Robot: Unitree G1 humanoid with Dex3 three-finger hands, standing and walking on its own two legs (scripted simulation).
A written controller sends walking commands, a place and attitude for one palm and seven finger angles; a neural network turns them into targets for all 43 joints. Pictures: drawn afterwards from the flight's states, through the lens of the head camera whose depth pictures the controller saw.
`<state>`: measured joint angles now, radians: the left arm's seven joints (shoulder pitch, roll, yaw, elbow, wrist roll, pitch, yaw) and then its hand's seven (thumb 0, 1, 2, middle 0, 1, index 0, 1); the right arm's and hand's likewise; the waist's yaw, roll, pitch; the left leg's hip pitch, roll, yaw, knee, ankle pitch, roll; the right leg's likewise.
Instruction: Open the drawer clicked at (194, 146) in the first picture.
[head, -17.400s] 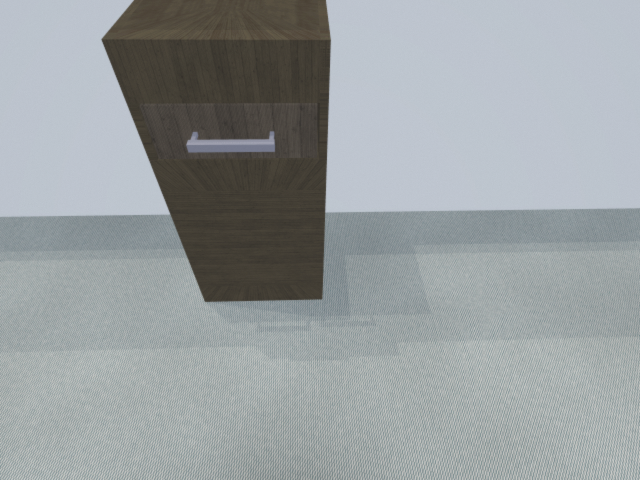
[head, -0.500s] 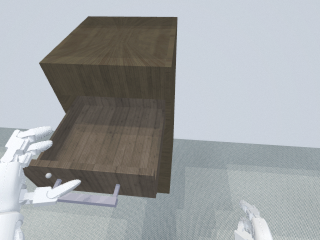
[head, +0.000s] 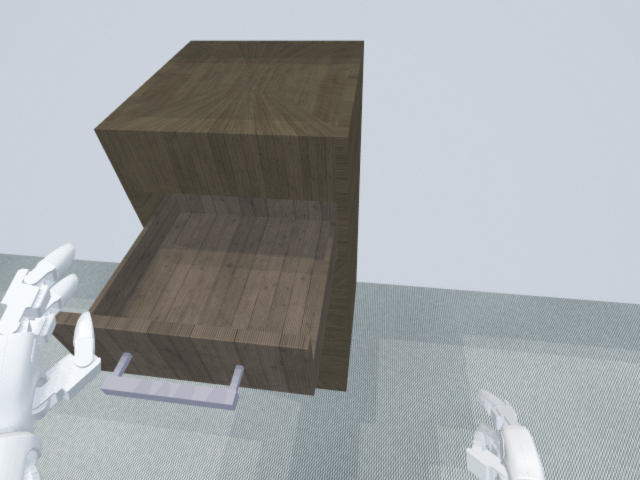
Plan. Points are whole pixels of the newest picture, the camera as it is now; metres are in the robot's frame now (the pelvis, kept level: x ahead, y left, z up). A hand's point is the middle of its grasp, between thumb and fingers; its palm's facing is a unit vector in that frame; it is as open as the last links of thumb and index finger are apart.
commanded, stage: draw the hand back to the body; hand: left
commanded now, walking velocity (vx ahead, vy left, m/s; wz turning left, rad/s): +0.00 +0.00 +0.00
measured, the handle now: (175, 379) +0.25 +0.25 -0.05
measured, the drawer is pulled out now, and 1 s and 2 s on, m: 0.30 0.30 0.30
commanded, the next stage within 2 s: step back with the hand held close in 0.06 s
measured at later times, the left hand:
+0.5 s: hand (87, 363) +0.18 +0.25 +0.14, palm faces +0.25 -0.82 -0.52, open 7.4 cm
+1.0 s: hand (4, 439) +0.10 +0.28 +0.15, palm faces +0.37 -0.81 -0.45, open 7.4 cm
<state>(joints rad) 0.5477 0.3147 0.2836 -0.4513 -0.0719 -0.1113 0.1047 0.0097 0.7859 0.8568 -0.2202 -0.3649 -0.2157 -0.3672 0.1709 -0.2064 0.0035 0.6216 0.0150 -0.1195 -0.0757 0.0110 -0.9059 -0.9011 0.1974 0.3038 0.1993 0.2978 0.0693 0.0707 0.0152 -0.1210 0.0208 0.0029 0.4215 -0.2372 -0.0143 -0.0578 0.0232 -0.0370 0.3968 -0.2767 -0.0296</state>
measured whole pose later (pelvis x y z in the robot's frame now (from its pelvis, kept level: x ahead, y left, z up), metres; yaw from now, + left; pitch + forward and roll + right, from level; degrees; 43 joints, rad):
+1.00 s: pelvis -0.10 +0.03 -0.01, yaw +0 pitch +2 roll -2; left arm 0.62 0.40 0.39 -0.63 -0.03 -0.19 0.17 0.01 0.88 0.90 -0.22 -0.30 -0.21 -0.30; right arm 0.19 -0.18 -0.01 0.57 0.00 -0.07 -0.07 0.01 -0.91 -0.90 0.20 0.30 0.20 0.30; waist 0.00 -0.02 0.04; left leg -0.40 -0.01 -0.01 0.56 -0.19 0.04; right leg -0.41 0.02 -0.01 0.75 -0.40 0.01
